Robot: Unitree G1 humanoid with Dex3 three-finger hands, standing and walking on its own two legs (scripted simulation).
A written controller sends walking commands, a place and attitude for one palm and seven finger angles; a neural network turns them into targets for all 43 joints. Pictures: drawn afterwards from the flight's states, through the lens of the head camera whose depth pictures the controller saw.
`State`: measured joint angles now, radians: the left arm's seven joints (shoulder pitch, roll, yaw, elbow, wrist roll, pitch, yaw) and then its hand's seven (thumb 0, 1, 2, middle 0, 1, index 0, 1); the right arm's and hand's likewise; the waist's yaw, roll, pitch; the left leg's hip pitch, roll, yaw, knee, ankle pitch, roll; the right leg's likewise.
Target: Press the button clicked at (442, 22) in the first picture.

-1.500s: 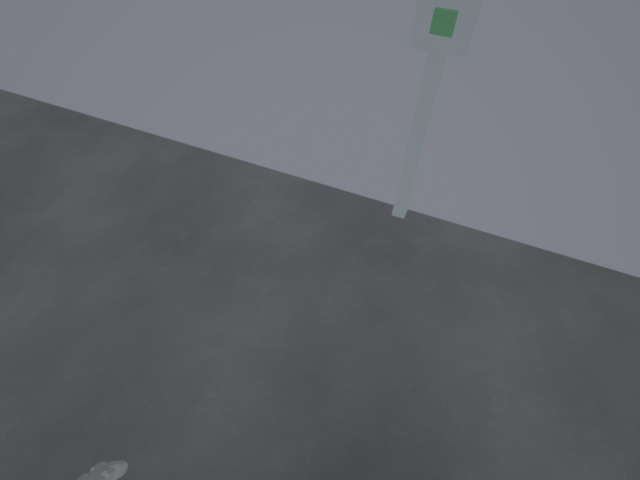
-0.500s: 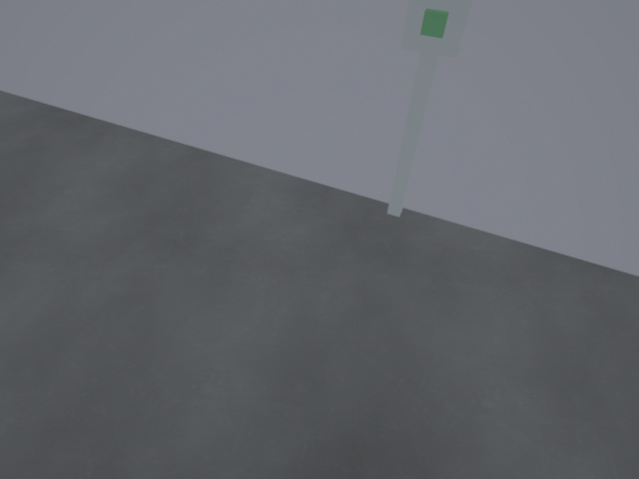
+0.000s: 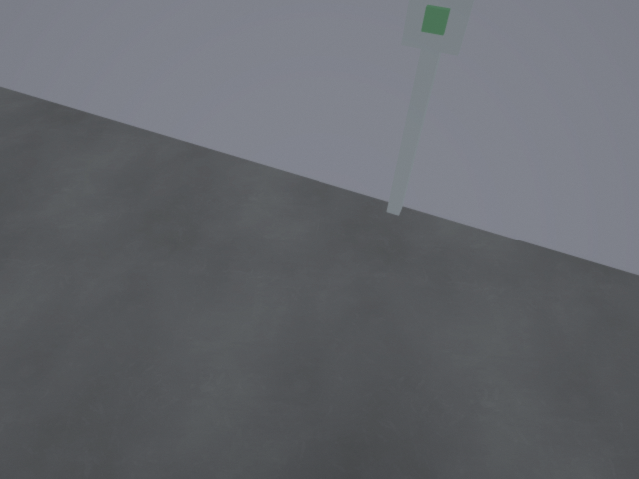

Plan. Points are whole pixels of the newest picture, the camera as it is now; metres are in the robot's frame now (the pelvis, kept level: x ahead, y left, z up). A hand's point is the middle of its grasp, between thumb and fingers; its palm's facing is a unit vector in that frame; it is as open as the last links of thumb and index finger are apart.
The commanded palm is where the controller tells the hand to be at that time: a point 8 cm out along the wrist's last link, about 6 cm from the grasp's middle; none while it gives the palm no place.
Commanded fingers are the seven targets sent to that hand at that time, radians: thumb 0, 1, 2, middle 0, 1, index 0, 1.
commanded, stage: look at it before walking up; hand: left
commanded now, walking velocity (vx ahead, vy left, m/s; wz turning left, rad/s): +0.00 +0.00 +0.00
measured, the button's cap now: (436, 19) +1.31 -0.27 +0.06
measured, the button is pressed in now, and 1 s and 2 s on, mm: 0 0 0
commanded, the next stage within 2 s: walk to a spot facing it in 0.14 s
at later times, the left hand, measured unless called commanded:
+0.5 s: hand out of the picture +0.06 +0.21 -0.18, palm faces -0.08 -0.97 -0.24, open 7.4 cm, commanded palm none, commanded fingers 0.00 0.90 0.90 -0.20 -0.30 -0.20 -0.30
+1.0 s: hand out of the picture +0.16 +0.20 -0.21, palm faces -0.15 -0.98 -0.13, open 7.4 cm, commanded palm none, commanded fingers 0.00 0.90 0.90 -0.20 -0.30 -0.20 -0.30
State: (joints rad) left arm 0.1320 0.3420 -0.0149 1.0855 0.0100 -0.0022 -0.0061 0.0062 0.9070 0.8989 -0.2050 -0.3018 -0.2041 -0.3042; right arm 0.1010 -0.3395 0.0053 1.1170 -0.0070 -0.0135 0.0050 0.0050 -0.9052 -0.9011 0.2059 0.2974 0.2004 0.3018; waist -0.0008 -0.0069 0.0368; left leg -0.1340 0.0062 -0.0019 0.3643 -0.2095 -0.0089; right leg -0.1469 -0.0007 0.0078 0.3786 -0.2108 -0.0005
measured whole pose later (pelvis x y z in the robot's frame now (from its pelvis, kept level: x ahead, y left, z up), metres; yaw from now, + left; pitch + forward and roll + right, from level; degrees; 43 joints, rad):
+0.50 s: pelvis +0.03 -0.01 -0.01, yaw -5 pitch +0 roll +1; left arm 0.30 0.26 0.01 1.05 0.02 0.03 -0.03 0.01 0.91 0.90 -0.20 -0.30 -0.20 -0.30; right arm 0.22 -0.25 -0.01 1.07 -0.02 -0.01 0.01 0.00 -0.91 -0.90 0.20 0.30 0.20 0.30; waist 0.02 -0.01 -0.01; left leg -0.15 0.04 0.08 0.53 -0.37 -0.01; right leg -0.23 0.03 0.07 0.60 -0.38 -0.03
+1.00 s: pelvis +0.21 +0.02 -0.03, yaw -15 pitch -1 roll -2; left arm 0.46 0.16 0.05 1.13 0.02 -0.02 0.00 0.01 0.91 0.90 -0.21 -0.30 -0.20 -0.30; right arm 0.09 -0.15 -0.03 0.95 -0.02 -0.08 0.01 0.00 -0.91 -0.90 0.20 0.30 0.20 0.30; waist 0.04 -0.04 0.08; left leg -0.46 0.08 0.14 0.70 -0.21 0.04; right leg -0.15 0.02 0.09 0.92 -0.52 -0.03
